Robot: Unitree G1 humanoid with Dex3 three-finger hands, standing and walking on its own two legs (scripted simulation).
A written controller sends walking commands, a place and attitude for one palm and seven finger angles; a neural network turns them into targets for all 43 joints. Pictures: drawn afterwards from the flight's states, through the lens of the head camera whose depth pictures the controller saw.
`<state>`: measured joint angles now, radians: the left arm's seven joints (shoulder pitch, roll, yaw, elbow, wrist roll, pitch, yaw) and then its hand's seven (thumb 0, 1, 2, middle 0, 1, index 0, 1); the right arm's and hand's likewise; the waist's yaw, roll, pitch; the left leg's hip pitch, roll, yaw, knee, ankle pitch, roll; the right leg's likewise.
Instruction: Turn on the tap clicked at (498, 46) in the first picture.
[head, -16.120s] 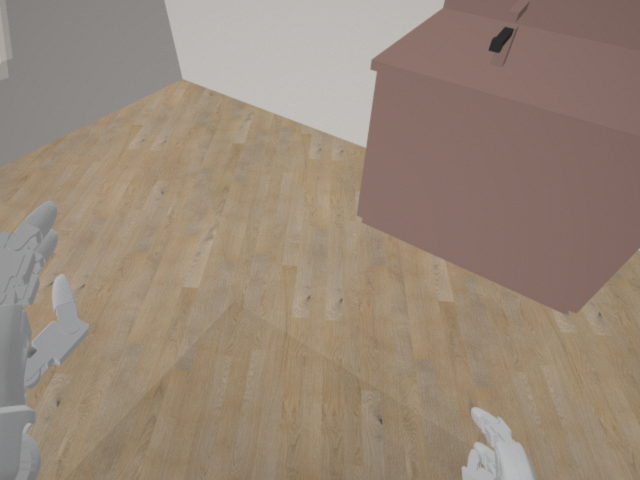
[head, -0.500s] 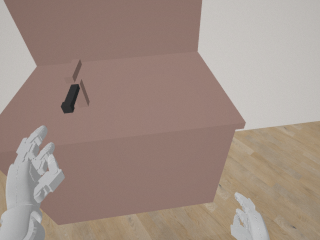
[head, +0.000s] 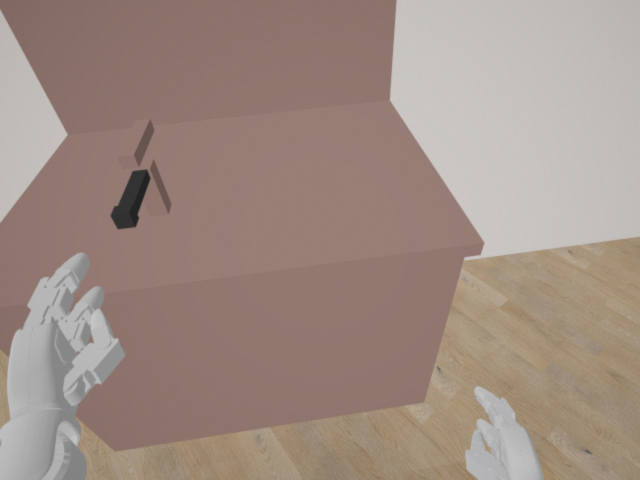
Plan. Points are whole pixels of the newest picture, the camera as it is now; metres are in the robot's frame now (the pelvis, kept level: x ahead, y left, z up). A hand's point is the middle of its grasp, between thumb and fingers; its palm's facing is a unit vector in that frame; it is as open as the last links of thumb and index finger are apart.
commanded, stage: reach beside the lever's end, fingers flat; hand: left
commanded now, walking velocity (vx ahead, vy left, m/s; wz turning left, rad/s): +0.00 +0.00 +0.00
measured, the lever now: (125, 216) +0.44 +0.38 +0.11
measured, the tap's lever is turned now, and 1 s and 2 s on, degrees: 0 0 0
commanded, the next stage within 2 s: none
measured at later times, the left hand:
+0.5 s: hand (100, 311) +0.24 +0.29 +0.14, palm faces +0.51 -0.85 -0.10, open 7.4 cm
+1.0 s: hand (100, 275) +0.30 +0.33 +0.13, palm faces +0.51 -0.85 -0.09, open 7.6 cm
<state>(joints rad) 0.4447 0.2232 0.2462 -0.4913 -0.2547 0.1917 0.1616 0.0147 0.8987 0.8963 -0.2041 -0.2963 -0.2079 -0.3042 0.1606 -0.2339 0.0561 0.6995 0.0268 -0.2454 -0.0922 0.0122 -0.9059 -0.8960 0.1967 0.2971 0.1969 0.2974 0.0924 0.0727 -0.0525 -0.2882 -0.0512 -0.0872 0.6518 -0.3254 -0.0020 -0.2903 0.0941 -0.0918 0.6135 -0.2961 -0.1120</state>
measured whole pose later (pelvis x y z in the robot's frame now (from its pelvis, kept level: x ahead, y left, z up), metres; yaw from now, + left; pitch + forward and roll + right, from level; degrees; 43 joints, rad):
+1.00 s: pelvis +0.01 +0.03 +0.00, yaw -1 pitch +3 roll +0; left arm -0.04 0.34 0.45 0.15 -0.24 0.07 0.06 0.02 0.90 0.90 -0.18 -0.23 -0.18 -0.24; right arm 0.20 -0.25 0.04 0.72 0.04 -0.20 -0.13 0.01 -0.91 -0.90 0.20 0.30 0.20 0.30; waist 0.05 0.04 -0.05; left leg -0.38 -0.07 -0.05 0.66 -0.33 0.03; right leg -0.39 0.08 -0.06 0.63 -0.29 -0.09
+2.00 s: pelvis +0.02 +0.04 -0.01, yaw -3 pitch +10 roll -2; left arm -0.30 0.48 0.61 0.63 -0.19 -0.15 -0.06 0.02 0.90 0.90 -0.15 -0.15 -0.16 -0.15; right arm 0.35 -0.28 0.00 0.68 0.03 -0.07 -0.09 0.01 -0.91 -0.90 0.20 0.30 0.20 0.30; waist -0.01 0.03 -0.09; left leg -0.54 -0.05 -0.02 0.76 -0.39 0.05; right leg -0.54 0.09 -0.04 0.69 -0.32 -0.07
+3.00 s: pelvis +0.01 +0.04 -0.01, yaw -2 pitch +8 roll -2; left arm -0.33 0.41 0.50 0.57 -0.18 -0.10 0.03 0.01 0.90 0.90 -0.15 -0.15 -0.15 -0.15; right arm 0.30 -0.27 0.02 0.70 0.03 -0.09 -0.10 0.01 -0.91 -0.90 0.20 0.30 0.20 0.30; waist -0.01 0.04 -0.09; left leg -0.51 -0.06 -0.04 0.75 -0.37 0.05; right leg -0.51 0.09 -0.05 0.68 -0.31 -0.07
